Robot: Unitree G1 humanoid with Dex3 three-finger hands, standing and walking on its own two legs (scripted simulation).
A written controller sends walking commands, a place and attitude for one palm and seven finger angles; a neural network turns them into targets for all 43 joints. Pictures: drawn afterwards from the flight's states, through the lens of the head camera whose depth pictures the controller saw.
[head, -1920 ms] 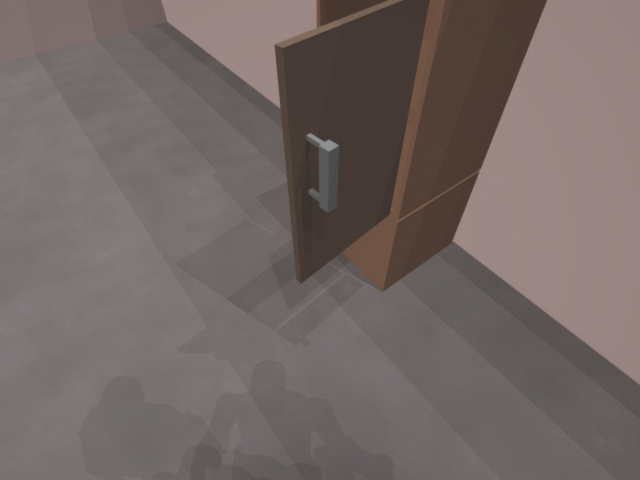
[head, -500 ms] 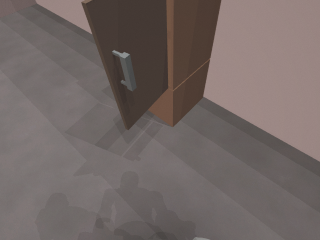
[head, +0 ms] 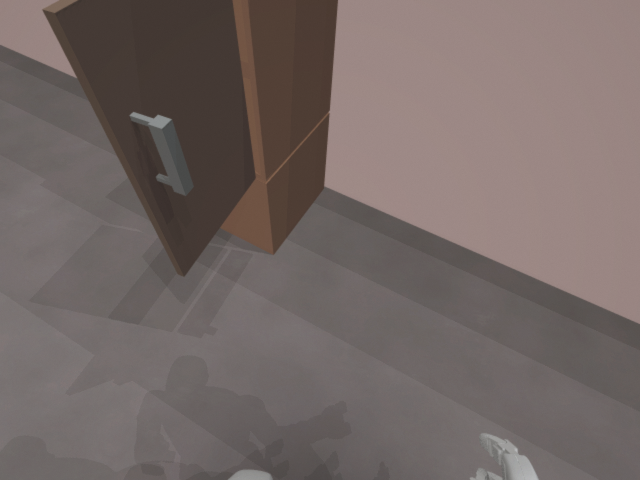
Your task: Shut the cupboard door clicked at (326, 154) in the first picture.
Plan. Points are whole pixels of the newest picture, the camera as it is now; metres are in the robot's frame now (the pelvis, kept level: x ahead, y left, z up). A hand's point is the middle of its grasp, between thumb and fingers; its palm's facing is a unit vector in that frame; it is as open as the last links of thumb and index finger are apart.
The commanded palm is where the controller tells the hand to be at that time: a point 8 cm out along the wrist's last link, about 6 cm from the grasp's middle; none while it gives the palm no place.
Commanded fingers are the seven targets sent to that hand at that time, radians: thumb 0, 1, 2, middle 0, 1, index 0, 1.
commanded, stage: walk around to get in front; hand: left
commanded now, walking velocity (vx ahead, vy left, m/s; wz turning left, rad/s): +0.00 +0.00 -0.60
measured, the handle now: (161, 154) +0.56 +0.33 +0.01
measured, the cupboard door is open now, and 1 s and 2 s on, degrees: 96 96 96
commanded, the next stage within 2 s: none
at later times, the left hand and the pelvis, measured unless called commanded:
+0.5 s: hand (232, 442) +0.17 +0.14 -0.16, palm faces -0.35 -0.89 -0.28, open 7.4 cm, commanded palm none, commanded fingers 0.00 0.90 0.90 -0.20 -0.30 -0.20 -0.30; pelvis -0.01 -0.02 -0.01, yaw -19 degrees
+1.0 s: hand (242, 423) +0.20 +0.14 -0.17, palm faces -0.53 -0.83 -0.19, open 7.4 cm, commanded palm none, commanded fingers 0.00 0.90 0.90 -0.20 -0.30 -0.20 -0.30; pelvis +0.02 +0.01 +0.01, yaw -36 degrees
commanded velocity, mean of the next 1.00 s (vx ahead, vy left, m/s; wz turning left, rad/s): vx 0.00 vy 0.00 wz -0.60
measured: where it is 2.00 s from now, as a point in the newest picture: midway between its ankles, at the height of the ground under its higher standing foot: outside the picture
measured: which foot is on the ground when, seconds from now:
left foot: up 0.00-0.00, down 0.02-0.42, up 0.44-0.82, down 0.84-1.00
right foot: down 0.00-0.02, up 0.04-0.40, down 0.42-0.84, up 0.86-1.00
